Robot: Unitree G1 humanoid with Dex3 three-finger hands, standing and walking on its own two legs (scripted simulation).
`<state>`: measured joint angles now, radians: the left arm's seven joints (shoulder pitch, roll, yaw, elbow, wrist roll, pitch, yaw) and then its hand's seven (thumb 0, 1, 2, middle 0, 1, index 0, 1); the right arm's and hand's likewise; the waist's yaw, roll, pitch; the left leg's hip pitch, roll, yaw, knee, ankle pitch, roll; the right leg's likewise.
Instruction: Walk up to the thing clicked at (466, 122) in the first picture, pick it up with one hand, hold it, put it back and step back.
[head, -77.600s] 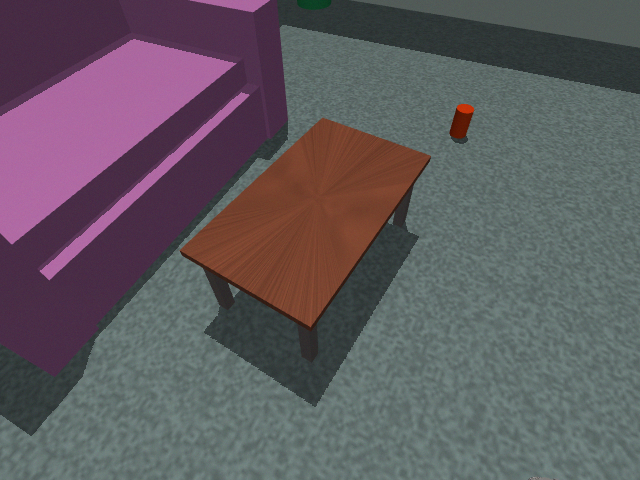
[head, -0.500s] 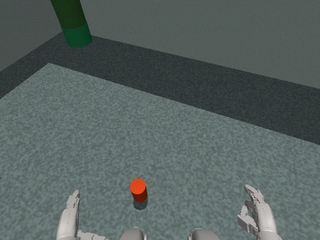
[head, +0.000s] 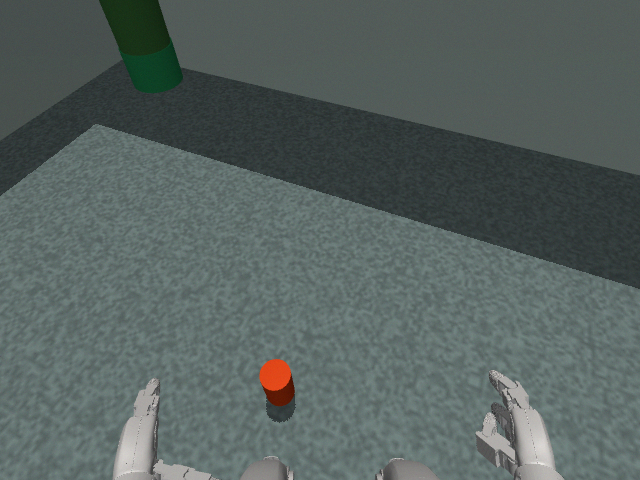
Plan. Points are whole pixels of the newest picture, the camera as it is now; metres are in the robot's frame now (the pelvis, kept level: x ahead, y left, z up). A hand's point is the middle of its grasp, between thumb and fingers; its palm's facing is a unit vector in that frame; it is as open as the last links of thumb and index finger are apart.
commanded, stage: home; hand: left
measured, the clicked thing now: (278, 383) +0.43 +0.14 -0.65
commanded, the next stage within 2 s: stand in 0.06 s
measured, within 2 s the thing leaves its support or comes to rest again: neither
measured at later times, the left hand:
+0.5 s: hand (190, 447) +0.17 +0.18 -0.06, palm faces +0.11 -0.95 -0.28, open 11.8 cm
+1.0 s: hand out of the picture +0.07 +0.26 -0.11, palm faces +0.02 -0.93 -0.36, open 7.4 cm
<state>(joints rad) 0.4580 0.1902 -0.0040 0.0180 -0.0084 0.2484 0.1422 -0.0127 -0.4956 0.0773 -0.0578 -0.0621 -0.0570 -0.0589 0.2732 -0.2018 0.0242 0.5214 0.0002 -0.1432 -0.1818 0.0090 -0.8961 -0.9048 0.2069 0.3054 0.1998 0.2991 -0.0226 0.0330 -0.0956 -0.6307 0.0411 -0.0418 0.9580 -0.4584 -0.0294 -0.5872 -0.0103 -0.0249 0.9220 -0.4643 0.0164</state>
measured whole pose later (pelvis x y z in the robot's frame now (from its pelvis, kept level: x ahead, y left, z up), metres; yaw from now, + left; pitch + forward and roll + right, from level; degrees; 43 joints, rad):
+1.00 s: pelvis -0.01 +0.01 +0.04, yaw +1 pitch -2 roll +0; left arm 0.23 0.33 0.03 0.88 0.03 0.01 0.03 0.01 0.90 0.89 -0.20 -0.30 -0.20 -0.30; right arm 0.21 -0.32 -0.04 0.95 -0.05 0.00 -0.02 0.01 -0.90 -0.90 0.20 0.30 0.20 0.30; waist 0.01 -0.01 0.05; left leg -0.31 0.00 -0.02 0.67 -0.32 0.00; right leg -0.27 -0.05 -0.01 0.66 -0.34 0.04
